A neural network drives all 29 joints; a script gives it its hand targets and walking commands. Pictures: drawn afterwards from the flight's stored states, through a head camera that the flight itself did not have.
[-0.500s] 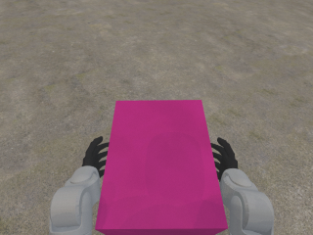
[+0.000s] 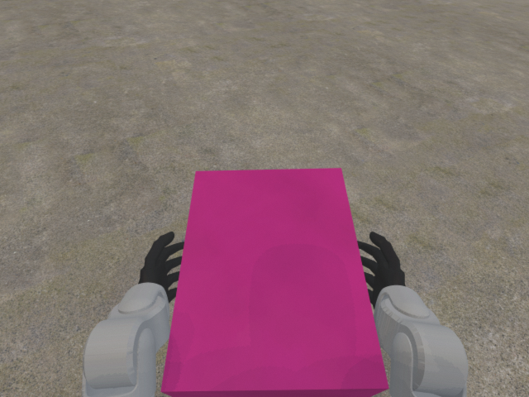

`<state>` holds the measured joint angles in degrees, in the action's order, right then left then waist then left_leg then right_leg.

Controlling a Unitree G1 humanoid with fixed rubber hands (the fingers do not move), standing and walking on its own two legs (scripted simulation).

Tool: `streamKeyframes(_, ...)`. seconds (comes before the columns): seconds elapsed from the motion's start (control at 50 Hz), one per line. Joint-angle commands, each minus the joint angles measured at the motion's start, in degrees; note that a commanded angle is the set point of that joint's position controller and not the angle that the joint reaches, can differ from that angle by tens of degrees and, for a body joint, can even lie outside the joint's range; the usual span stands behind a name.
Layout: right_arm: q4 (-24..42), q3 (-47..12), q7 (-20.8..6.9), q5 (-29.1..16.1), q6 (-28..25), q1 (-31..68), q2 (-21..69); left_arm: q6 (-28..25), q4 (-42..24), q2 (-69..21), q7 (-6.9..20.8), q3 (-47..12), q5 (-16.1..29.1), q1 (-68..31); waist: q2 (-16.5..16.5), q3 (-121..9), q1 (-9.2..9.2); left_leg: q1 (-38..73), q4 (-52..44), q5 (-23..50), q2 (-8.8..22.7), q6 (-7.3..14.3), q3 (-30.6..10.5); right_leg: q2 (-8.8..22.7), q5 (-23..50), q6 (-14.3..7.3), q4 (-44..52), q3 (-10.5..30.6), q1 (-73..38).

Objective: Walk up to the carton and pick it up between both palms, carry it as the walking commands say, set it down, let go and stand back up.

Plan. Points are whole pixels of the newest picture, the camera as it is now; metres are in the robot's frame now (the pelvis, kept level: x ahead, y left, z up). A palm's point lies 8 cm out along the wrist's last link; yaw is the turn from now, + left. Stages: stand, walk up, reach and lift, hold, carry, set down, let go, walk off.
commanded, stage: carry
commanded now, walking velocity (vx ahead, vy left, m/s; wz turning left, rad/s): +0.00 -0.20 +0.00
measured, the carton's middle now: (270, 299) +0.27 -0.01 +0.02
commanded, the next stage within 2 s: none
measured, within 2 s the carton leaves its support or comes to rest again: neither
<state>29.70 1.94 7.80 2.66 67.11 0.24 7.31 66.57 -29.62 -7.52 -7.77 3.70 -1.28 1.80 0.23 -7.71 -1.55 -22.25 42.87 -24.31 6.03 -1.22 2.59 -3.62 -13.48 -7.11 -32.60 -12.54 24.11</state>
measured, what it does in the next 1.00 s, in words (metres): steps to the right: left foot, then right foot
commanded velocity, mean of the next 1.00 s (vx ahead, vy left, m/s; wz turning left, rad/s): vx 0.00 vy -0.20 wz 0.00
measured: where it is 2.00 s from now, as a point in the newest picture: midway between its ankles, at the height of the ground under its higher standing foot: outside the picture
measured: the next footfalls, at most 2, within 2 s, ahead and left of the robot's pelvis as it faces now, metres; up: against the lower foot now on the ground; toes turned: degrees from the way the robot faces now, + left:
left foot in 0.02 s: +0.01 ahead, +0.14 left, +0.00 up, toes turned +5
right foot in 0.26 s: +0.04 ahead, -0.15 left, +0.00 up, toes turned -9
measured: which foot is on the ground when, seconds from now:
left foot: up 0.00-0.00, down 0.02-0.26, up 0.28-0.70, down 0.72-0.98, up 1.00-1.00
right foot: down 0.00-0.02, up 0.04-0.24, down 0.26-0.72, up 0.74-0.96, down 0.98-1.00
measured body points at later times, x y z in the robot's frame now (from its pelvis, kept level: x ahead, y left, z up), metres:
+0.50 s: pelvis -0.04 -0.10 +0.01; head -0.04 -0.11 +0.46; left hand +0.21 +0.04 +0.09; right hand +0.21 -0.26 +0.10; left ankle -0.07 +0.05 -0.65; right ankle +0.00 -0.15 -0.72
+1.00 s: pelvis -0.08 -0.17 +0.00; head -0.07 -0.17 +0.45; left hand +0.18 -0.03 +0.08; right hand +0.17 -0.34 +0.09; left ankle -0.10 +0.01 -0.72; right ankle -0.06 -0.28 -0.72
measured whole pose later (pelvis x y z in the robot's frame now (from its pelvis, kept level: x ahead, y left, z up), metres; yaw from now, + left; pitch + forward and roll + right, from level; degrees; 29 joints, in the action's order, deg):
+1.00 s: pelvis -0.08 -0.17 +0.00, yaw -2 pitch +3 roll -1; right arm 30.3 2.3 7.6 2.6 66.4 -0.2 7.4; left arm 67.2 -29.9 -7.4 -7.9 3.5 -1.4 0.5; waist 1.3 -3.4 -1.5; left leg -19.3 37.6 -21.3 10.2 -5.8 2.9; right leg 0.6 -13.3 -0.8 -33.3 -6.7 21.4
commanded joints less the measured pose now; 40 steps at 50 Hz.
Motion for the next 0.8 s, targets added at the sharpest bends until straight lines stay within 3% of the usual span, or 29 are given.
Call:
streamKeyframes(0.0,-0.04,-32.42,-6.54,-14.77,-0.47,15.74,41.11,0.77,-6.5,-41.68,4.75,-37.75,12.44,-22.96,21.95,-4.9,1.01,14.51,-28.19,22.56,26.41,10.42,-31.49,5.57,-15.29,7.73,-11.46,6.48,14.56)
streamKeyframes(0.02,1.02,-32.74,-6.42,-14.67,-0.61,15.43,42.16,0.57,-6.68,-42.05,4.98,-37.85,12.32,-22.89,17.98,-2.85,1.06,9.0,-27.14,31.13,26.29,15.7,-31.95,3.01,-19.99,7.6,-23.35,11.94,13.11)
streamKeyframes(0.04,3.04,-33.78,-6.6,-14.97,-0.7,18.26,43.36,0.28,-5.99,-43.74,5.29,-38.29,12.9,-24.24,10.42,-2.8,1.03,7.94,-24.71,32.62,23.28,14.89,-25.01,4.92,-16.65,6.96,-29.69,14.91,11.85)
streamKeyframes(0.06,3.88,-33.66,-6.69,-14.94,-0.95,19.58,43.94,0.09,-6.0,-44.97,5.42,-39.22,13.35,-25.19,6.34,-2.64,1.15,6.8,-23.0,33.78,18.79,11.14,-17.01,5.84,-12.91,6.84,-28.81,15.29,10.83)
streamKeyframes(0.08,3.48,-33.59,-6.89,-15.03,-1.1,18.94,44.38,-0.23,-7.2,-45.02,5.55,-39.62,13.97,-25.71,6.51,-3.0,1.42,6.55,-22.06,35.4,15.9,8.16,-12.07,5.9,-11.51,7.02,-24.98,13.41,9.61)
streamKeyframes(0.1,5.44,-33.56,-6.93,-15.55,-1.51,20.42,44.34,-0.29,-7.35,-46.02,5.71,-40.12,14.55,-25.66,9.02,-3.29,1.4,6.55,-20.96,38.65,13.75,6.65,-9.44,4.93,-10.79,7.64,-20.47,10.41,7.76)
streamKeyframes(0.14,6.44,-33.62,-6.82,-15.94,-1.88,19.7,44.48,-0.72,-9.41,-45.78,5.36,-40.63,14.89,-25.83,14.13,-5.13,1.12,7.34,-19.67,45.81,12.75,5.66,-8.62,2.5,-11.74,8.28,-13.41,6.41,2.87)
streamKeyframes(0.18,7.52,-34.49,-6.56,-16.07,-1.8,19.74,44.0,-0.62,-8.57,-45.37,5.29,-39.79,14.43,-23.04,15.37,-6.58,1.66,6.57,-18.37,42.43,12.59,4.87,-8.55,1.78,-8.57,7.85,-3.75,5.32,-3.08)
streamKeyframes(0.22,6.78,-35.18,-6.3,-15.78,-1.53,18.13,43.64,-0.43,-7.75,-44.12,5.09,-38.67,14.09,-20.92,11.14,-9.36,2.04,2.21,-12.51,29.21,8.85,1.59,-4.36,1.65,-1.33,7.08,8.84,3.27,-15.38)
streamKeyframes(0.24,6.92,-35.92,-6.31,-15.96,-1.47,19.09,44.04,-0.55,-7.69,-43.52,5.13,-38.1,13.7,-20.42,0.33,-9.94,2.31,-5.88,-1.63,12.78,4.95,-1.48,0.19,9.74,7.27,6.45,13.32,11.93,-23.93)
streamKeyframes(0.26,7.48,-36.96,-6.27,-15.8,-1.14,20.01,43.53,-0.83,-7.87,-41.7,5.22,-36.99,13.14,-21.41,-17.22,-9.01,2.03,-17.01,10.37,-9.75,-1.42,-4.21,6.79,23.53,27.05,0.99,14.02,25.74,-27.43)
streamKeyframes(0.28,7.58,-38.37,-6.36,-16.84,-0.9,21.97,44.49,-0.78,-7.95,-42.16,5.5,-36.5,13.3,-21.32,-15.0,-8.96,2.27,-13.42,21.04,-13.3,-0.62,-3.42,1.99,23.43,29.24,-1.77,12.51,23.51,-20.72)
streamKeyframes(0.32,7.87,-38.94,-6.39,-17.43,-1.38,23.0,46.71,-0.88,-7.64,-43.57,6.27,-36.26,13.65,-21.15,-7.2,-8.27,2.51,-13.42,28.93,-6.08,-0.66,-2.78,1.44,18.89,25.1,-3.01,11.58,16.64,-17.66)
streamKeyframes(0.34,6.89,-38.62,-6.44,-17.52,-1.4,22.32,47.84,-1.09,-8.19,-44.15,6.45,-36.36,14.02,-21.92,-6.11,-8.97,2.45,-14.15,29.69,-2.72,-0.6,-2.48,1.35,17.05,24.46,-3.4,10.6,14.0,-19.14)
streamKeyframes(0.4,5.76,-38.01,-6.34,-17.2,-1.33,20.95,47.59,-1.42,-7.86,-43.82,6.54,-35.97,13.78,-21.48,-5.99,-9.11,2.28,-14.88,26.76,-0.37,-0.8,-2.2,2.13,16.79,23.53,-3.24,10.41,13.69,-20.18)
streamKeyframes(0.48,6.66,-37.83,-6.24,-17.22,-0.88,22.74,46.32,-0.89,-8.27,-43.32,6.39,-36.09,13.48,-22.41,-4.95,-7.14,2.32,-12.6,19.56,-1.1,-1.09,-1.41,2.61,17.34,1.28,-2.57,16.09,16.76,-14.6)
streamKeyframes(0.52,4.87,-36.56,-6.22,-16.51,-0.27,21.05,45.17,-0.42,-7.52,-42.74,6.09,-36.1,13.19,-22.53,-4.66,-6.6,2.26,-9.59,14.87,-0.36,-1.21,-0.78,2.93,17.22,-4.66,-2.31,17.73,16.89,-11.53)
streamKeyframes(0.56,3.66,-35.38,-6.22,-16.15,0.04,20.0,44.49,-0.02,-7.43,-42.4,5.79,-36.34,13.22,-22.82,-4.51,-7.47,2.28,-5.13,9.32,0.7,-1.67,-0.1,3.48,16.63,-2.82,-1.58,17.37,15.35,-10.05)
streamKeyframes(0.62,3.22,-33.84,-6.35,-15.88,0.28,19.69,43.0,0.57,-6.88,-42.2,5.4,-36.76,12.91,-23.36,-5.64,-8.29,2.51,1.15,-0.32,-0.86,-2.32,1.45,4.34,17.31,-1.41,-0.87,17.54,16.19,-8.72)
streamKeyframes(0.64,1.84,-33.04,-6.33,-15.45,0.44,18.24,42.81,0.72,-6.9,-41.67,5.09,-36.97,12.85,-24.06,-5.94,-8.65,1.99,4.27,-6.46,0.49,-2.31,2.21,4.81,16.67,-1.18,0.35,16.73,15.13,-8.15)
streamKeyframes(0.66,1.59,-32.81,-6.39,-15.47,0.42,18.46,42.53,0.97,-6.18,-41.49,4.87,-37.03,12.61,-24.0,-3.77,-7.09,1.26,7.86,-15.87,4.55,-0.98,2.83,3.79,15.13,0.47,2.8,13.96,12.54,-5.66)
streamKeyframes(0.68,1.45,-32.6,-6.35,-15.35,0.39,18.91,42.0,1.2,-6.01,-41.34,4.78,-36.97,12.36,-24.49,1.59,-5.16,0.64,13.14,-23.3,5.01,4.73,4.3,-3.25,12.51,3.15,6.92,8.14,9.08,0.84)
streamKeyframes(0.7,0.56,-32.2,-6.32,-14.76,0.26,18.1,40.99,1.4,-5.29,-41.78,4.79,-37.16,12.18,-23.46,16.46,-4.36,0.63,16.54,-28.81,10.3,20.18,9.41,-23.46,5.92,-5.78,11.51,-3.18,4.86,10.73)
streamKeyframes(0.72,0.8,-32.34,-6.27,-14.62,-0.09,16.5,42.15,1.21,-7.16,-41.82,4.98,-37.91,12.42,-24.15,21.23,-1.98,0.49,10.99,-29.3,23.63,27.45,15.41,-33.27,2.25,-18.01,10.5,-18.85,9.61,13.14)
streamKeyframes(0.74,2.72,-33.03,-6.47,-15.11,-0.09,18.0,43.05,0.84,-6.85,-43.07,5.14,-38.11,12.57,-25.02,13.99,-0.74,0.76,8.36,-26.65,27.73,24.56,16.38,-28.33,4.1,-16.96,8.87,-29.15,15.62,12.61)
streamKeyframes(0.76,3.66,-33.58,-6.7,-15.2,-0.22,19.45,43.94,0.52,-6.51,-44.44,5.33,-38.45,12.88,-25.25,7.43,-1.4,1.0,7.88,-24.76,29.66,21.12,13.76,-21.36,5.48,-13.13,8.17,-32.29,17.26,12.17)
streamKeyframes(0.78,4.15,-33.67,-6.83,-15.42,-0.43,19.69,44.3,0.29,-7.23,-44.94,5.39,-39.17,13.6,-25.83,5.52,-2.14,1.31,8.1,-22.87,35.34,16.94,10.07,-14.3,5.64,-10.9,7.72,-29.72,16.09,10.99)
